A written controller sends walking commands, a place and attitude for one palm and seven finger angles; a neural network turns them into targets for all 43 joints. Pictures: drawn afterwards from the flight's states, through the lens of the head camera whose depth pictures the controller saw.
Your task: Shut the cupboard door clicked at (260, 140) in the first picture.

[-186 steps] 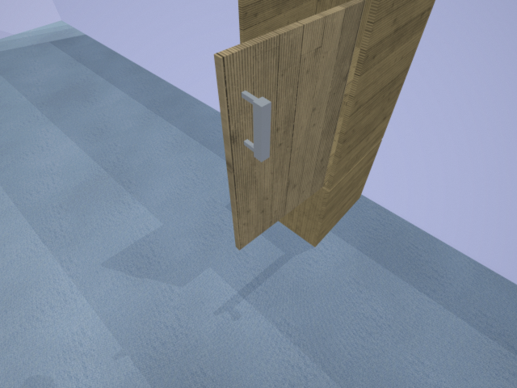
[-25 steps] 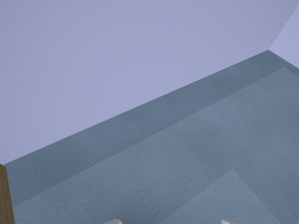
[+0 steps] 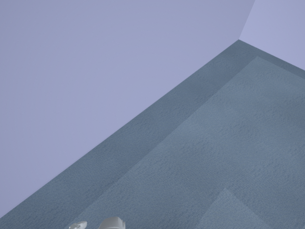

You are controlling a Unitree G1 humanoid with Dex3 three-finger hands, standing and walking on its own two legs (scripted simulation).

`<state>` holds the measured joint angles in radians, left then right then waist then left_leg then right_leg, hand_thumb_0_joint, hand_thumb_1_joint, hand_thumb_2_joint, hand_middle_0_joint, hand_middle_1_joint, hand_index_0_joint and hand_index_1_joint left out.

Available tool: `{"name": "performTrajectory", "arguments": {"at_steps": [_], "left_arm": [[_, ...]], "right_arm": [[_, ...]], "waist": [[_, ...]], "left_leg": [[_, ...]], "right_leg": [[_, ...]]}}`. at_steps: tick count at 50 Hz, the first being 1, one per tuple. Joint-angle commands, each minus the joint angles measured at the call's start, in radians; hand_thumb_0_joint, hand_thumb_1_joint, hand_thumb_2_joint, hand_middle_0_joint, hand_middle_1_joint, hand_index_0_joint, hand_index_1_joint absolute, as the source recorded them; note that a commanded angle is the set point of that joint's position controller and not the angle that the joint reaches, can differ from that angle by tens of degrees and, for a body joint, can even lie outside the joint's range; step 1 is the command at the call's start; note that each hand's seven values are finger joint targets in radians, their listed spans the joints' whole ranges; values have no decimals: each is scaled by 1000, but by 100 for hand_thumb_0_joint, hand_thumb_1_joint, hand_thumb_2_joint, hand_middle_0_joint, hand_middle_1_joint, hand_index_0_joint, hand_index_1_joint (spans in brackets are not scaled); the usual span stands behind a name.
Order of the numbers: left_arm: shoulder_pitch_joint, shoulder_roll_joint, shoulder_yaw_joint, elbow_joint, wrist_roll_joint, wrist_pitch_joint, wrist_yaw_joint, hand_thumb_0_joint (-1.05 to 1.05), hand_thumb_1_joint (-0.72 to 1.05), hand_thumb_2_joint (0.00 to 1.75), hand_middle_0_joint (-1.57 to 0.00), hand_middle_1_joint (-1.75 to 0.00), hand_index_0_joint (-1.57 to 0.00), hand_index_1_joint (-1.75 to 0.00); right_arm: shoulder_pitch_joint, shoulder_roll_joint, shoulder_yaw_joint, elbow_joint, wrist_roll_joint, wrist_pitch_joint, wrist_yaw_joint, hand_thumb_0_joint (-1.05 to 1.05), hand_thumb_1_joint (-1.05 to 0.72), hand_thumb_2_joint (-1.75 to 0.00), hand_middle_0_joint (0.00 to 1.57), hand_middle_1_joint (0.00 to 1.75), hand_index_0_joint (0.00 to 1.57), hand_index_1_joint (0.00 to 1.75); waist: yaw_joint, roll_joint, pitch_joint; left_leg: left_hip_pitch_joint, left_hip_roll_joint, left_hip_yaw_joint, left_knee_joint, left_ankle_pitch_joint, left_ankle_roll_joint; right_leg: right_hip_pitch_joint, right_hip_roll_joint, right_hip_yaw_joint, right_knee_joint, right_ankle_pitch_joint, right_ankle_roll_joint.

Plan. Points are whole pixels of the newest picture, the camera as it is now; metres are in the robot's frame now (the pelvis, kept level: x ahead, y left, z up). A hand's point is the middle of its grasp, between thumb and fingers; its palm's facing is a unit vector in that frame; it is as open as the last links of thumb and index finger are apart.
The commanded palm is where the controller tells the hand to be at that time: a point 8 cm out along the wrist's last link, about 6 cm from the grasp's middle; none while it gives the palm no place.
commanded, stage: walk to a spot facing it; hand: left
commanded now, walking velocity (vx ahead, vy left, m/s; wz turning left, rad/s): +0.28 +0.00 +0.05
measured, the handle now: out of the picture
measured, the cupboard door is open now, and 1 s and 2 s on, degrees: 84 84 84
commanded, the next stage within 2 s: turn to face it in 0.02 s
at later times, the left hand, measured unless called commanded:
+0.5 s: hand (88, 191) +0.25 +0.22 -0.17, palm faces +0.19 -0.97 -0.17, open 7.3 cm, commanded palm none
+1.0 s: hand (95, 193) +0.24 +0.19 -0.17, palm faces +0.47 -0.85 -0.23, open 7.4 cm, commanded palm none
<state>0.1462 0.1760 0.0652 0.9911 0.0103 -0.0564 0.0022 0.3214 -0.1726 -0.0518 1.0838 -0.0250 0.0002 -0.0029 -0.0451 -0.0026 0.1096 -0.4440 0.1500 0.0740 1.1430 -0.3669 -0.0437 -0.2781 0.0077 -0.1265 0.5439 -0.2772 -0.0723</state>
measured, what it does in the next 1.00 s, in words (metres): walks ahead, turning left: left foot, then right foot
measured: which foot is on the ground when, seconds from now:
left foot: up 0.00-0.24, down 0.26-0.70, up 0.72-1.00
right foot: down 0.00-0.28, up 0.30-0.68, down 0.70-1.00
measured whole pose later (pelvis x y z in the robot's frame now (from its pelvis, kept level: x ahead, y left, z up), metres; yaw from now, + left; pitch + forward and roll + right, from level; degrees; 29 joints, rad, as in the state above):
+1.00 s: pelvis +0.28 -0.01 +0.00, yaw +29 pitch +1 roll +2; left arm 0.21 0.21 0.05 0.92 0.03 0.00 0.01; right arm 0.13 -0.25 -0.08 0.91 -0.02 0.07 0.03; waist -0.01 -0.05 0.11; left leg -0.37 0.02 0.12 0.69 -0.37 -0.04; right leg -0.19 -0.17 -0.23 0.61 -0.41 0.03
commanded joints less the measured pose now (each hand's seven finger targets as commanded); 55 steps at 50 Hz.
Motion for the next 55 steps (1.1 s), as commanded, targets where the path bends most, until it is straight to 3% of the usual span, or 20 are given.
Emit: {"name": "performTrajectory", "arguments": {"at_steps": [1,8,11,12,13,14,15,18,20,32,33,34,35,40,45,48,50,51,52,55], "left_arm": [[113,99,13,7,8,-27,-1,0,90,90,-20,-30,-20,-30],[189,120,-5,82,3,-36,8,0,90,90,-20,-30,-20,-30],[171,125,-8,91,2,-30,23,0,90,90,-20,-30,-20,-30],[181,128,-10,82,-1,-22,25,0,90,90,-20,-30,-20,-30],[240,106,-9,63,-11,-13,27,0,90,90,-20,-30,-20,-30],[242,75,-18,36,-15,-11,28,0,90,90,-20,-30,-20,-30],[176,85,-12,11,-11,3,30,0,90,90,-20,-30,-20,-30],[94,61,4,-12,5,27,17,0,90,90,-20,-30,-20,-30],[135,46,8,-14,6,47,12,0,90,90,-20,-30,-20,-30],[86,97,27,-114,4,51,20,0,90,90,-20,-30,-20,-30],[112,141,37,-115,8,43,27,0,90,90,-20,-30,-20,-30],[144,233,52,-116,22,32,36,0,90,90,-20,-30,-20,-30],[135,279,51,-123,22,36,36,0,90,90,-20,-30,-20,-30],[32,183,19,-144,17,34,38,0,90,90,-20,-30,-20,-30],[117,240,33,-120,22,37,30,0,90,90,-20,-30,-20,-30],[110,258,41,-122,17,37,25,0,90,90,-20,-30,-20,-30],[87,237,38,-145,3,39,17,0,90,90,-20,-30,-20,-30],[70,157,18,-193,-5,42,8,0,90,90,-20,-30,-20,-30],[10,165,14,-230,8,58,20,0,90,90,-20,-30,-20,-30],[-27,150,21,-186,8,73,18,0,90,90,-20,-30,-20,-30]], "right_arm": [[35,-16,-4,-59,0,-14,10,0,-90,-90,20,30,20,30],[-156,-26,7,-107,14,-33,21,0,-90,-90,20,30,20,30],[-45,-52,6,-61,6,-40,12,0,-90,-90,20,30,20,30],[49,-102,-3,-37,0,-44,8,0,-90,-90,20,30,20,30],[125,-191,-19,-35,-14,-45,-2,0,-90,-90,20,30,20,30],[182,-241,-34,-30,-5,-31,-8,0,-90,-90,20,30,20,30],[138,-247,-29,-38,4,-26,-21,0,-90,-90,20,30,20,30],[-26,-161,-17,-100,0,-32,-28,0,-90,-90,20,30,20,30],[-86,-169,-18,-124,0,-30,-26,0,-90,-90,20,30,20,30],[-130,-216,-70,-198,1,24,-5,0,-90,-90,20,30,20,30],[-134,-187,-67,-210,8,25,0,0,-90,-90,20,30,20,30],[-131,-129,-59,-229,16,24,8,0,-90,-90,20,30,20,30],[-147,-130,-61,-246,9,23,12,0,-90,-90,20,30,20,30],[-159,-107,-42,-219,11,51,28,0,-90,-90,20,30,20,30],[-232,-88,-24,-249,15,46,41,0,-90,-90,20,30,20,30],[-198,-116,-27,-254,14,39,37,0,-90,-90,20,30,20,30],[-66,-212,-53,-227,1,24,32,0,-90,-90,20,30,20,30],[18,-336,-85,-219,-4,17,23,0,-90,-90,20,30,20,30],[75,-364,-86,-194,7,26,20,0,-90,-90,20,30,20,30],[-96,-276,-66,-229,1,18,-8,0,-90,-90,20,30,20,30]], "waist": [[9,-79,-83],[46,-114,-51],[-20,-87,-88],[-52,-22,-161],[-59,156,-275],[-67,269,-310],[-49,204,-283],[18,115,-126],[49,112,-177],[63,152,-181],[79,61,-187],[97,-182,-204],[102,-269,-178],[36,-204,-111],[83,-203,-114],[53,-199,-156],[-28,-23,-261],[-72,313,-310],[-87,214,-315],[-21,207,-169]], "left_leg": [[-55,5,3,-185,110,-14],[-76,-59,40,-455,176,14],[123,-121,50,-601,292,53],[298,-96,13,-630,542,81],[535,99,-235,-596,875,195],[557,269,-432,-670,1071,312],[472,281,-479,-731,940,320],[205,169,-350,-813,629,238],[178,127,-277,-821,547,212],[62,11,-380,-729,300,153],[-43,-39,-343,-666,209,107],[-198,-162,-184,-461,-18,31],[-206,-203,-77,-190,-255,0],[-144,-101,-41,-42,-98,-27],[-37,-137,56,-349,-79,-16],[82,-162,85,-523,15,5],[412,-62,-20,-690,398,61],[591,251,-439,-701,865,241],[533,318,-431,-702,868,308],[301,170,-330,-766,539,226]], "right_leg": [[75,-241,183,-338,248,-104],[279,-260,102,-249,655,-67],[284,-237,17,-62,816,-3],[209,-206,-18,106,722,39],[-9,-103,-48,341,353,94],[-109,-4,-3,633,-357,96],[-173,-26,112,735,-344,91],[-217,-99,152,684,-180,121],[-167,-91,135,579,-149,132],[107,-12,82,-33,16,126],[240,-90,151,-150,44,105],[347,-331,386,-259,76,31],[252,-529,485,-277,211,-80],[166,-348,108,-149,584,-32],[238,-353,35,-79,704,-10],[230,-352,-5,20,737,17],[25,-305,-71,293,509,97],[-287,-146,-67,556,-274,171],[-310,-130,67,664,-406,150],[-327,-140,144,666,-220,155]]}}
